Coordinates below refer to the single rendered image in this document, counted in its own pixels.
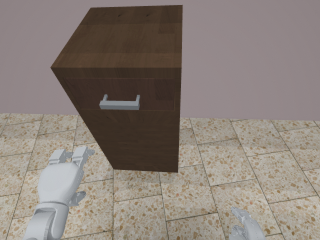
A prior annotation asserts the drawer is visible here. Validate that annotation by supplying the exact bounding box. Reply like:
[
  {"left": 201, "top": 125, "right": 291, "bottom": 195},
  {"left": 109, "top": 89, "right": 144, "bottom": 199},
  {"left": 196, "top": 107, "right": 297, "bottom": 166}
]
[{"left": 64, "top": 77, "right": 175, "bottom": 111}]

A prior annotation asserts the handle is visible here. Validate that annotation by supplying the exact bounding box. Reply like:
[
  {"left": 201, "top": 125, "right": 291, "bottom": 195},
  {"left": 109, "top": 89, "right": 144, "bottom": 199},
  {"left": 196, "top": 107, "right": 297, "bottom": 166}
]
[{"left": 99, "top": 94, "right": 140, "bottom": 110}]

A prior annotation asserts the robot left forearm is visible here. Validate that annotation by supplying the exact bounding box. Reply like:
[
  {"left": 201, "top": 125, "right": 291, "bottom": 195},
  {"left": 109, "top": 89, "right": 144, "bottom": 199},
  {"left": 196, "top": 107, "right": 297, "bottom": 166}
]
[{"left": 22, "top": 201, "right": 70, "bottom": 240}]

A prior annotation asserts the cabinet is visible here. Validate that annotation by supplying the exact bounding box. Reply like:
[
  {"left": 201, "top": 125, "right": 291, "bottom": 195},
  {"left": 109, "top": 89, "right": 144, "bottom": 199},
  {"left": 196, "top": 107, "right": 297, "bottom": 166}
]
[{"left": 50, "top": 5, "right": 183, "bottom": 173}]

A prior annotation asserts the robot left hand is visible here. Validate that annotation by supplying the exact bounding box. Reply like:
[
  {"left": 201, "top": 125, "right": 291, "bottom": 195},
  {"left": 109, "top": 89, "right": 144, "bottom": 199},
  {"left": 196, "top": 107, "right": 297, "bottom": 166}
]
[{"left": 37, "top": 146, "right": 95, "bottom": 207}]

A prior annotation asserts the robot right hand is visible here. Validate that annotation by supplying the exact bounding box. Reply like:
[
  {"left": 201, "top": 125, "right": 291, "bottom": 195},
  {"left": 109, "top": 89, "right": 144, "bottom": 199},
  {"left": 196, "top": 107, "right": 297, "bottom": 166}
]
[{"left": 228, "top": 207, "right": 266, "bottom": 240}]

